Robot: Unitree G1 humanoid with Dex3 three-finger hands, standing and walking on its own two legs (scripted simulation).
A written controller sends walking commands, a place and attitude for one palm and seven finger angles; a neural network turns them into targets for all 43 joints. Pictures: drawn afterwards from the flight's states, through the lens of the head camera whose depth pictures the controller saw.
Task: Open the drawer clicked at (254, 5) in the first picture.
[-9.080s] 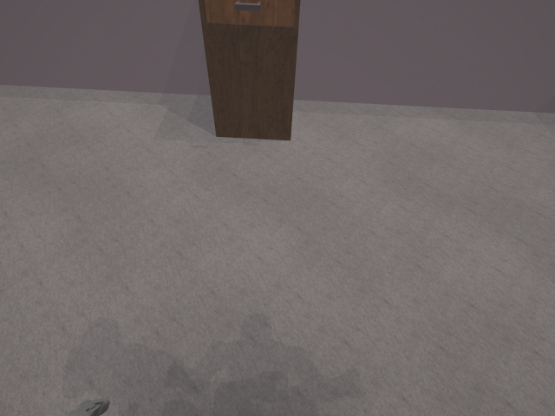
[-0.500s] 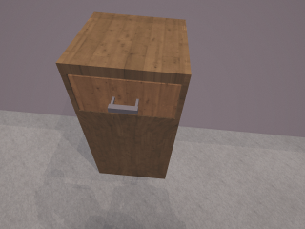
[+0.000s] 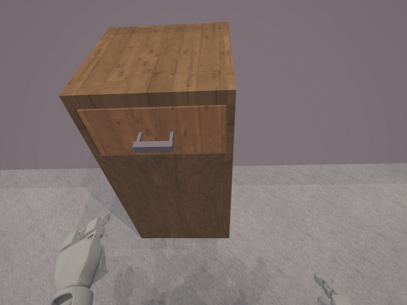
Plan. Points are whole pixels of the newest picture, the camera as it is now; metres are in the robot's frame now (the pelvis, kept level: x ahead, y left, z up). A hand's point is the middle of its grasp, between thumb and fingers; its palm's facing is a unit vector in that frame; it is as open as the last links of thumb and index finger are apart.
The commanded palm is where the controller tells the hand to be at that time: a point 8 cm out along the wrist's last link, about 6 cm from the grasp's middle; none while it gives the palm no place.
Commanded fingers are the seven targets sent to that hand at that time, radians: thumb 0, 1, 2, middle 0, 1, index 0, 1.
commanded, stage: raise the hand with hooked fingers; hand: left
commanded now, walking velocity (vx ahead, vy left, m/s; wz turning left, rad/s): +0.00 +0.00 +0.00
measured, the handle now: (154, 141) +0.55 +0.16 -0.01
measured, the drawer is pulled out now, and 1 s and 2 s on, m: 0.00 0.00 0.00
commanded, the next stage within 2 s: move the hooked fingers above the handle in 1.66 s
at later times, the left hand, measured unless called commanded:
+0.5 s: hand (102, 259) +0.22 +0.21 +0.00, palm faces +0.02 -0.12 -0.99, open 10.5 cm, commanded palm +0.19 +0.22 +0.06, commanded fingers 0.00 0.01 0.52 -0.26 -0.87 -0.26 -0.87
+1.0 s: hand (87, 212) +0.28 +0.24 +0.07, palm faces +0.09 -0.09 -0.99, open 13.3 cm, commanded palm +0.25 +0.24 +0.13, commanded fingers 0.00 -0.50 0.30 -0.30 -1.20 -0.30 -1.20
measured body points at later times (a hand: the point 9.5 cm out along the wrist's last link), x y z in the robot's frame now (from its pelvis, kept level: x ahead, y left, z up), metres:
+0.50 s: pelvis -0.01 -0.04 -0.02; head +0.02 -0.06 +0.43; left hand +0.21 +0.21 +0.05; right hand +0.21 -0.22 -0.12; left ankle +0.02 +0.09 -0.72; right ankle -0.01 -0.10 -0.72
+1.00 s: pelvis +0.01 +0.00 +0.01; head +0.02 -0.03 +0.46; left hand +0.27 +0.24 +0.12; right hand +0.22 -0.23 -0.09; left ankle +0.02 +0.09 -0.72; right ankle -0.01 -0.10 -0.72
